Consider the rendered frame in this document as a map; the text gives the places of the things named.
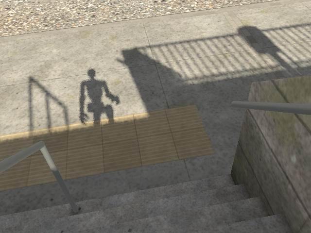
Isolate stairs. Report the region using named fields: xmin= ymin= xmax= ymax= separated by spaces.
xmin=0 ymin=174 xmax=293 ymax=233

